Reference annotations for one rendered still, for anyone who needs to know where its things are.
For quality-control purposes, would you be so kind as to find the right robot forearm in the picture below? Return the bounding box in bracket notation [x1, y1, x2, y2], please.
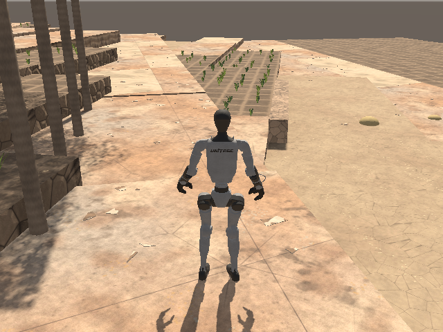
[249, 166, 262, 190]

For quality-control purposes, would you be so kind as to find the right robot upper arm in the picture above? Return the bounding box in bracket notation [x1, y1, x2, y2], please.
[237, 139, 256, 176]

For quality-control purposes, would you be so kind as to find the left robot upper arm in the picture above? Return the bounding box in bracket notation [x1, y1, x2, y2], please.
[186, 139, 208, 176]

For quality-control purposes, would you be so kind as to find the left robot forearm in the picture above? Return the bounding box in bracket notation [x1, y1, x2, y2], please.
[179, 165, 192, 185]

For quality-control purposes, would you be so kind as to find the left robot thigh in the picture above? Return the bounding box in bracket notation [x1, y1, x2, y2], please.
[197, 192, 213, 237]

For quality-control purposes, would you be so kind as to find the robot left hand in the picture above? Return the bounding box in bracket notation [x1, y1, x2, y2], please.
[177, 182, 192, 194]

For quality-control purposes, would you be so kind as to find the humanoid robot head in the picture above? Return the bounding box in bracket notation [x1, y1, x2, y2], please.
[211, 109, 234, 142]

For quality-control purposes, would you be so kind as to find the robot right hand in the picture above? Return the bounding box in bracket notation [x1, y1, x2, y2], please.
[248, 186, 264, 201]

